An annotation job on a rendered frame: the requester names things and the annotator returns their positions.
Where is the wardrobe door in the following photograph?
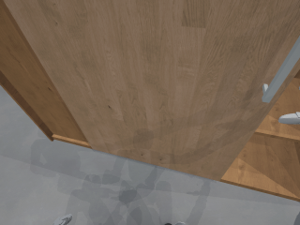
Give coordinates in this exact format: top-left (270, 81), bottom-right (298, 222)
top-left (0, 0), bottom-right (88, 143)
top-left (3, 0), bottom-right (300, 181)

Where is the handle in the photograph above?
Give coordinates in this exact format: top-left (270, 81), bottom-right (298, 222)
top-left (262, 36), bottom-right (300, 103)

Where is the robot left hand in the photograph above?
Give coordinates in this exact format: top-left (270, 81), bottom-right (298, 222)
top-left (52, 214), bottom-right (72, 225)

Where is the robot right hand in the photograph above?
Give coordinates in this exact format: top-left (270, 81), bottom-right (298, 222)
top-left (278, 86), bottom-right (300, 125)

